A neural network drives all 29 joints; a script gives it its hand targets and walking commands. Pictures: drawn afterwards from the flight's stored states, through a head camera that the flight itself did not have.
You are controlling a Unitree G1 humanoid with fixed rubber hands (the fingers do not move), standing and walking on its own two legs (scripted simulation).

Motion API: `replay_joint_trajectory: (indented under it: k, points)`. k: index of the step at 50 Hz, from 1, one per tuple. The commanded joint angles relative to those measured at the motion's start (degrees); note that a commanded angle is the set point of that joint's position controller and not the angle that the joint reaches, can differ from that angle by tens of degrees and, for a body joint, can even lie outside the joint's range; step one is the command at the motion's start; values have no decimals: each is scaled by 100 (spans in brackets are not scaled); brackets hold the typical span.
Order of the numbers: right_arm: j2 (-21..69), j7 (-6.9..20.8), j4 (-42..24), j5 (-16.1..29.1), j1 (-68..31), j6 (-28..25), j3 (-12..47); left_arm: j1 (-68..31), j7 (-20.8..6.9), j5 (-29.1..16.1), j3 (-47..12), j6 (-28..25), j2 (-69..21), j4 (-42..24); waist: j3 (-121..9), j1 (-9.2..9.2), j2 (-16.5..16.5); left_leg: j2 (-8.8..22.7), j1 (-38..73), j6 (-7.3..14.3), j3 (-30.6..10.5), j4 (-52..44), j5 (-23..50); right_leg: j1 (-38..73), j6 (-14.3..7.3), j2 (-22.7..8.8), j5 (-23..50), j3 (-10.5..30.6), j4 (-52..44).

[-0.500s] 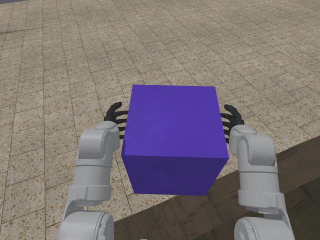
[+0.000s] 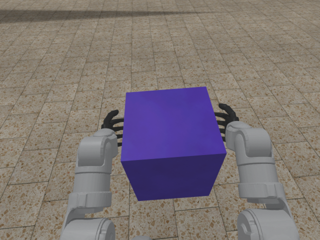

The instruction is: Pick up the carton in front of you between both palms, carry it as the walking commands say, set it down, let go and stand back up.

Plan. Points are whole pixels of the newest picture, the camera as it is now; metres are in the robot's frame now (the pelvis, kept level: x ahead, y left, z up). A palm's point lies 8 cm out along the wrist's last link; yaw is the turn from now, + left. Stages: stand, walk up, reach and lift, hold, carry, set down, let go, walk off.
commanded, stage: carry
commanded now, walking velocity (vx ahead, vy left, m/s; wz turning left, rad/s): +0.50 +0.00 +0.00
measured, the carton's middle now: (170, 147) +0.36 +0.01 +0.02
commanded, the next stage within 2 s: none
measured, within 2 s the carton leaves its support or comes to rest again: neither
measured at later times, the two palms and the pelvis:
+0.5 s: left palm (130, 88) +0.73 +0.19 -0.06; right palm (199, 89) +0.73 -0.12 -0.06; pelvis +0.38 +0.03 -0.13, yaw +4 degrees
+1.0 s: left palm (135, 44) +0.99 +0.19 +0.01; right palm (192, 41) +1.04 -0.10 +0.00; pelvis +0.71 -0.01 -0.09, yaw +6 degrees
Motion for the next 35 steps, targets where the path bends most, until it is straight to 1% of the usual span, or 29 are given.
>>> replay_joint_trajectory:
  k: [1, 2, 3, 4, 5, 6, 8, 11, 12, 13, 14, 15, 16, 17, 18, 19, 20, 21, 22, 23, 24, 26, 27, 30, 31, 32, 33, 34, 35]
  points:
    - [5869, 1226, -651, 1697, -3340, 12, 3259, -4523, -1463, -2764, -3909, -139, -6135, -990, -1559, 167, -134, 526, -1645, -155, -334, -2006, 498, 2019, -998, -2083, 1981, 3385, -1108]
    - [6007, 1223, -676, 1678, -3382, -55, 3266, -4642, -1513, -2861, -3933, -188, -6231, -1007, -1548, 164, -365, 479, -1364, -235, -129, -2378, 590, 1789, -1061, -2038, 2162, 3117, -1356]
    - [6078, 1202, -824, 1652, -3245, -104, 3312, -4606, -1559, -2958, -4056, -227, -6397, -1104, -2009, 91, -489, 474, -1265, -151, -29, -1737, 1324, 2086, -1006, -2098, 2418, 2990, -1084]
    - [6119, 1180, -927, 1594, -3279, -151, 3307, -4643, -1597, -3036, -4069, -290, -6491, -1171, -2012, 86, -650, 514, -1503, -79, 11, -1931, 1526, 2320, -874, -1946, 2699, 2673, -888]
    - [6098, 1154, -1065, 1560, -3295, -202, 3367, -4600, -1624, -3117, -4105, -324, -6578, -1251, -1902, 232, -381, 529, -1837, -58, -97, -3030, 2753, 2597, -576, -1357, 1913, 2087, -313]
    - [6109, 1117, -1157, 1531, -3247, -231, 3410, -4519, -1638, -3147, -4135, -357, -6601, -1329, -1839, 328, -295, 334, -1513, -93, 317, -3924, 3792, 2364, -492, -1044, 1256, 1625, -172]
    - [5982, 1031, -1455, 1446, -3290, -277, 3549, -4252, -1648, -3114, -4134, -407, -6502, -1292, -1687, 410, -425, 170, -438, -119, 778, -5280, 4658, 1882, -450, -856, 763, 1283, -238]
    - [5652, 965, -1694, 1408, -3194, -248, 3738, -4012, -1624, -3004, -4124, -407, -6262, -1340, -1492, 252, -777, 120, 886, 56, 1065, -6305, 5363, 1613, -333, -663, 584, 749, 289]
    - [5517, 963, -1708, 1413, -3110, -223, 3744, -3818, -1604, -2948, -4125, -374, -6160, -1263, -1494, 189, -778, 174, 1163, 98, 1129, -6567, 5450, 1827, -278, -684, 795, 729, 673]
    - [5395, 971, -1660, 1415, -2989, -195, 3730, -3653, -1583, -2878, -4120, -338, -6033, -1173, -1565, 77, -727, 253, 1461, 163, 1176, -6904, 5376, 2136, -241, -712, 1467, 692, 1255]
    - [5310, 1003, -1616, 1417, -2876, -160, 3715, -3576, -1556, -2819, -4114, -316, -5899, -1101, -1664, -122, -590, 308, 2026, 245, 1202, -7322, 5178, 2190, -170, -785, 2389, 565, 2115]
    - [5210, 1062, -1633, 1426, -2922, -116, 3695, -3646, -1542, -2763, -4068, -296, -5729, -1029, -1898, -358, -279, 403, 3059, 312, 1079, -7607, 5056, 1567, -45, -554, 2215, 231, 3562]
    - [4937, 1098, -1505, 1401, -2931, -37, 3591, -3694, -1527, -2718, -3985, -216, -5627, -957, -2054, -362, 782, 1101, 4800, 429, 483, -6002, 7056, -414, 67, -132, -1468, 174, 4662]
    - [4942, 1097, -1046, 1434, -2635, 35, 3525, -3728, -1473, -2627, -3778, -67, -5529, -837, -2712, -560, 1575, 2244, 7027, 1279, -1048, -4621, 8598, -2491, 249, -26, -2279, 817, 5742]
    - [5037, 1107, -874, 1492, -2493, 52, 3489, -3611, -1428, -2515, -3655, 25, -5423, -709, -3440, -750, 1340, 2710, 7465, 2012, -2278, -5008, 6391, -3450, 338, -99, -2022, 957, 6177]
    - [5345, 1142, -1004, 1684, -2518, 52, 3584, -3575, -1410, -2519, -3632, 48, -5460, -862, -3545, -738, 739, 2634, 6781, 2037, -2678, -5692, 3963, -3437, 258, -394, -1685, 900, 5705]
    - [5758, 1185, -1298, 1853, -3031, 33, 3740, -3787, -1393, -2446, -3598, 10, -5545, -1074, -3344, -675, 118, 2393, 6181, 1668, -2420, -5696, 3879, -3369, 144, -653, -759, 1141, 4780]
    - [6081, 1206, -1476, 2076, -3397, -19, 3966, -4018, -1395, -2414, -3607, -26, -5643, -1243, -3203, -701, 154, 2392, 5513, 1636, -2494, -5596, 4508, -3081, 135, -685, -683, 1051, 4569]
    - [6347, 1218, -1730, 2269, -3659, -61, 4122, -4086, -1381, -2347, -3588, -61, -5741, -1275, -2789, -682, -246, 2260, 4685, 1558, -2212, -5792, 4474, -2892, 238, -763, -665, 1037, 3995]
    - [6474, 1236, -1928, 2422, -3884, -104, 4283, -4061, -1353, -2269, -3592, -96, -5825, -1338, -2701, -667, -217, 2207, 4265, 1528, -2101, -6005, 3975, -2682, 326, -771, -800, 1040, 3529]
    - [6559, 1249, -2095, 2533, -4044, -149, 4367, -3973, -1320, -2192, -3610, -124, -5864, -1428, -2640, -638, 15, 2103, 4038, 1470, -1861, -6115, 3888, -2534, 396, -799, -693, 927, 3095]
    - [6618, 1286, -2245, 2657, -4065, -229, 4469, -3680, -1255, -2025, -3680, -228, -5903, -1504, -2587, -613, 553, 1820, 3901, 1274, -1230, -6206, 4520, -2243, 405, -771, 55, 701, 2062]
    - [6635, 1318, -2246, 2664, -4006, -262, 4524, -3570, -1233, -1939, -3731, -283, -5871, -1539, -2608, -611, 637, 1646, 3826, 1131, -873, -6219, 4772, -1918, 373, -707, 495, 583, 1472]
    - [6569, 1428, -2072, 2577, -3699, -335, 4630, -3418, -1205, -1744, -3878, -407, -5718, -1694, -2472, -559, 728, 1129, 3530, 673, 154, -6121, 5227, -652, 332, -279, 1503, 80, -405]
    - [6514, 1443, -1978, 2525, -3531, -350, 4639, -3371, -1218, -1733, -3907, -423, -5664, -1717, -2401, -534, 722, 1047, 3436, 539, 353, -6022, 5275, -170, 324, -99, 1843, -117, -901]
    - [6421, 1446, -1932, 2475, -3369, -357, 4652, -3236, -1242, -1747, -3967, -432, -5625, -1722, -2433, -437, 705, 1024, 3339, 385, 487, -5786, 5361, 493, 285, 44, 2229, -222, -1390]
    - [6311, 1438, -1923, 2439, -3293, -354, 4665, -3136, -1274, -1769, -4004, -432, -5595, -1712, -2546, -268, 550, 962, 3160, 195, 738, -5300, 5493, 1401, 234, 160, 2760, -380, -1940]
    - [6174, 1425, -1920, 2385, -3244, -337, 4651, -3088, -1311, -1802, -4003, -409, -5530, -1696, -2679, -111, 422, 884, 2722, 23, 899, -4707, 5155, 2405, 196, 7, 2895, -369, -1997]
    - [6012, 1418, -1874, 2310, -3243, -296, 4589, -2989, -1361, -1835, -4001, -359, -5487, -1601, -2931, 26, -107, 718, 1904, -160, 795, -3711, 3169, 3460, 42, -1017, 4221, 821, -1632]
